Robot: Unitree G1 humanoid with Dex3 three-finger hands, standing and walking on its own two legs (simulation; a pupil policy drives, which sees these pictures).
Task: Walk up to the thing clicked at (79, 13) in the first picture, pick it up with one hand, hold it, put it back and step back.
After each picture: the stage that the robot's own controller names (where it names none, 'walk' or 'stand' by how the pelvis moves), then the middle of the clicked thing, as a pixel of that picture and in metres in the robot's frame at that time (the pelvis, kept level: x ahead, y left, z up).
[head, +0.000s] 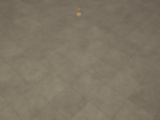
stand; (78, 12) +2.31 +0.12 -0.72
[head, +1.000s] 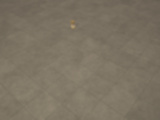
walk; (73, 24) +2.16 +0.35 -0.72
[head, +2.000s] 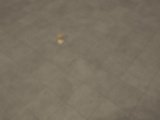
walk; (60, 39) +1.52 +0.42 -0.72
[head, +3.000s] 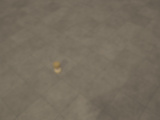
walk; (57, 67) +1.04 +0.35 -0.72
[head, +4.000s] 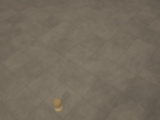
walk; (58, 105) +0.64 +0.29 -0.71
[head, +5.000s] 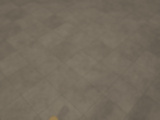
stand; out of the picture +0.45 +0.24 -0.70
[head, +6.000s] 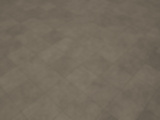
stand; out of the picture +0.41 +0.23 -0.72
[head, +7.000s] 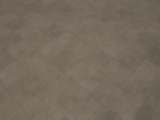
stand; out of the picture +0.42 +0.24 -0.72
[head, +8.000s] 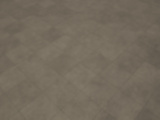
stand; out of the picture +0.39 +0.25 -0.73
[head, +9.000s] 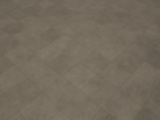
stand; out of the picture +0.39 +0.25 -0.73
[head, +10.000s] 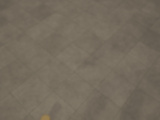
go down; out of the picture +0.41 +0.25 -0.69
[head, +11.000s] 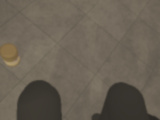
go down; (10, 55) +0.46 +0.30 -0.29
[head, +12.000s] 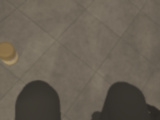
close in; (8, 54) +0.45 +0.31 -0.29
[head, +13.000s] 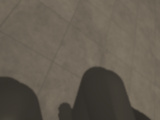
close in; out of the picture +0.43 +0.34 -0.22
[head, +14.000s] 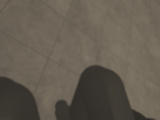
close; out of the picture +0.42 +0.35 -0.22
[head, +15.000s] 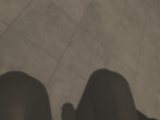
lift; out of the picture +0.37 +0.30 -0.21
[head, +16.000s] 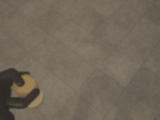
lift; (29, 92) +0.33 +0.19 -0.01
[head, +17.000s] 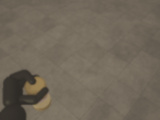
hold; (39, 94) +0.34 +0.18 +0.00
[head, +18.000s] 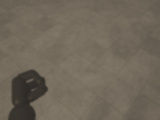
hold; out of the picture +0.30 +0.17 -0.67
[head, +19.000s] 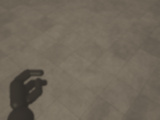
hold; out of the picture +0.20 +0.25 -0.70
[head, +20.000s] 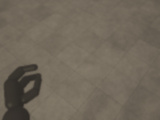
hold; out of the picture +0.16 +0.36 -0.68
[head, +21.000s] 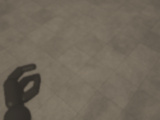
stand; out of the picture +0.11 +0.47 -0.69
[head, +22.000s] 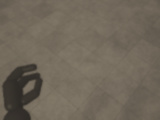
stand; out of the picture +0.08 +0.58 -0.68
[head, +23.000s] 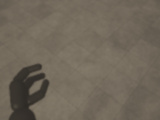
stand; out of the picture +0.03 +0.68 -0.68
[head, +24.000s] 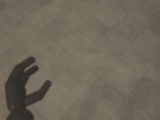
stand; out of the picture +0.01 +0.77 -0.62
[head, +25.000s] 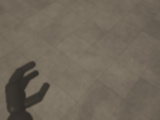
stand; out of the picture -0.03 +0.88 -0.63
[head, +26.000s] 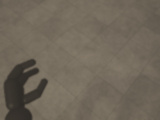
stand; out of the picture -0.07 +0.98 -0.62
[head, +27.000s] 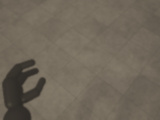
close; out of the picture -0.10 +1.07 -0.63
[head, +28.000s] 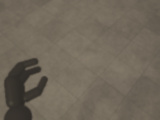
close; out of the picture -0.14 +1.16 -0.62
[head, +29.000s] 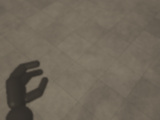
close; out of the picture -0.18 +1.25 -0.63
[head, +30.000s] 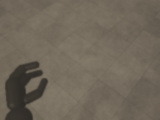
close; out of the picture -0.21 +1.34 -0.63
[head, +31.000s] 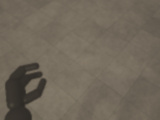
close; out of the picture -0.25 +1.42 -0.64
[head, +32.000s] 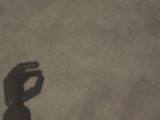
close; out of the picture -0.28 +1.51 -0.64
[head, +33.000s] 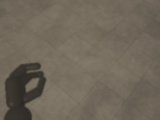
close; out of the picture -0.31 +1.58 -0.64
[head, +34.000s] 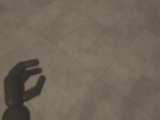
close; out of the picture -0.34 +1.66 -0.63
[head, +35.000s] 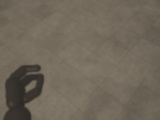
close; out of the picture -0.37 +1.74 -0.65
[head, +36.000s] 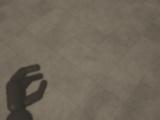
close; out of the picture -0.39 +1.81 -0.64
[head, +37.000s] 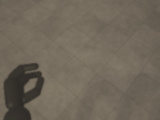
close; out of the picture -0.43 +1.88 -0.62
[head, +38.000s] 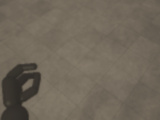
close; out of the picture -0.44 +1.96 -0.66
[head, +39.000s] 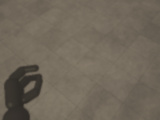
close; out of the picture -0.47 +2.02 -0.66
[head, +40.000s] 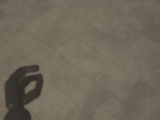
close; out of the picture -0.47 +2.09 -0.66
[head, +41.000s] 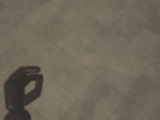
close; out of the picture -0.52 +2.15 -0.63
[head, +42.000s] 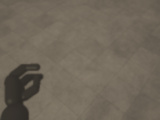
close; out of the picture -0.54 +2.21 -0.69
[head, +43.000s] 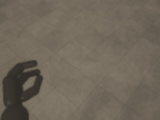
close; out of the picture -0.56 +2.26 -0.65
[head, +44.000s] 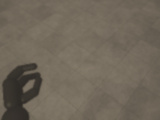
close; out of the picture -0.57 +2.32 -0.66
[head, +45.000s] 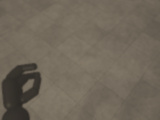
close; out of the picture -0.60 +2.37 -0.64
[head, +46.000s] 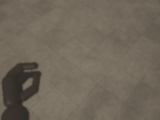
close; out of the picture -0.61 +2.43 -0.65
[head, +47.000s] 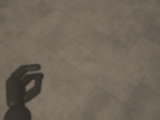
close; out of the picture -0.64 +2.47 -0.66
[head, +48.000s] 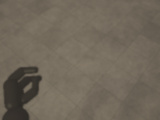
close; out of the picture -0.67 +2.52 -0.66
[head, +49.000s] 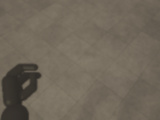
close; out of the picture -0.65 +2.57 -0.66
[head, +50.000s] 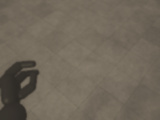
close; out of the picture -0.65 +2.61 -0.66
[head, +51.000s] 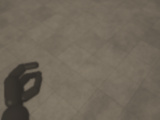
close; out of the picture -0.70 +2.65 -0.67
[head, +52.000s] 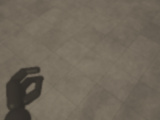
close; out of the picture -0.73 +2.68 -0.65
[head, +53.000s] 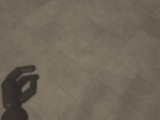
close; out of the picture -0.72 +2.72 -0.65
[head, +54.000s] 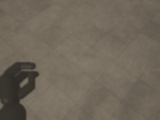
close; out of the picture -0.72 +2.76 -0.66
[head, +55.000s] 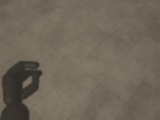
close; out of the picture -0.73 +2.79 -0.65
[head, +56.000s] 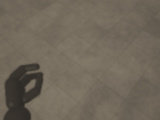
close; out of the picture -0.77 +2.81 -0.64
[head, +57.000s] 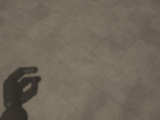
close; out of the picture -0.76 +2.84 -0.67
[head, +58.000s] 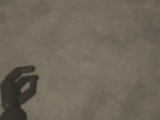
close; out of the picture -0.76 +2.88 -0.67
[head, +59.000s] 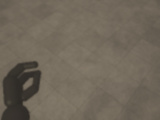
close; out of the picture -0.77 +2.90 -0.66
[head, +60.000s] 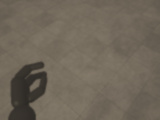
close; out of the picture -0.80 +2.92 -0.67
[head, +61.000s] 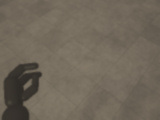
close; out of the picture -0.80 +2.93 -0.67
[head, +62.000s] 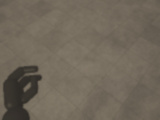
close; out of the picture -0.81 +2.95 -0.67
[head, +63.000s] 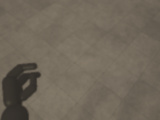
close; out of the picture -0.80 +2.97 -0.67
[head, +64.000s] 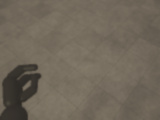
close; out of the picture -0.80 +2.98 -0.66
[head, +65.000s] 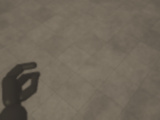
close; out of the picture -0.81 +3.00 -0.68
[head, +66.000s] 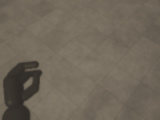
close; out of the picture -0.81 +3.01 -0.66
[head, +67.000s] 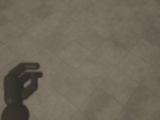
close; out of the picture -0.82 +3.01 -0.67
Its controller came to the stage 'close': yes
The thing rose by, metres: 0.70
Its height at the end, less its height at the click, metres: -0.02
